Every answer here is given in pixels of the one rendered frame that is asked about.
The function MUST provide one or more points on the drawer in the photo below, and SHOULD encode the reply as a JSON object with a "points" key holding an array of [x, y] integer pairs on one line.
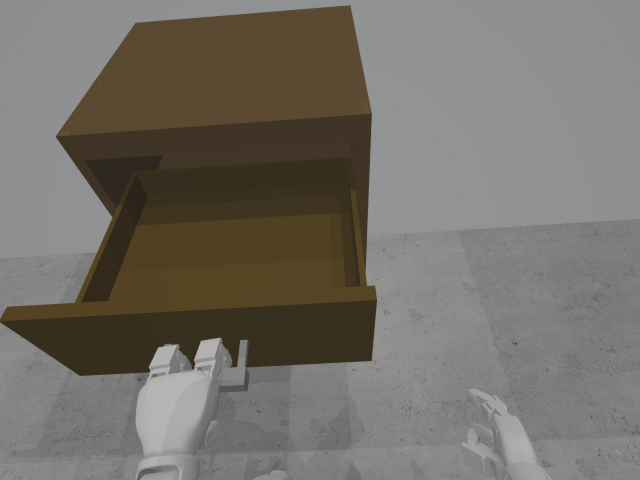
{"points": [[265, 252]]}

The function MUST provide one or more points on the left robot hand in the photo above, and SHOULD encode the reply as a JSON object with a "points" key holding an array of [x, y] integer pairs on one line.
{"points": [[174, 409]]}

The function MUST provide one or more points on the handle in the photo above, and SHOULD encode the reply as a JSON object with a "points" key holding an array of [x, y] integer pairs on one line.
{"points": [[233, 379]]}

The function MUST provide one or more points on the robot left forearm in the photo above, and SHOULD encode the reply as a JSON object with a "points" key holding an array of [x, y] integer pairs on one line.
{"points": [[168, 466]]}

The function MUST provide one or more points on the cabinet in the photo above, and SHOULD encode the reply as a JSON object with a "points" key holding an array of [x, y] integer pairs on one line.
{"points": [[226, 90]]}

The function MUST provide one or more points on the right robot hand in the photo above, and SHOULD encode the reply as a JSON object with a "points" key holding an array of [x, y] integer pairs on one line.
{"points": [[489, 452]]}

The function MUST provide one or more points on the robot left shin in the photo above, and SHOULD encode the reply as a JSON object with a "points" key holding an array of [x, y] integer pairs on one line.
{"points": [[278, 472]]}

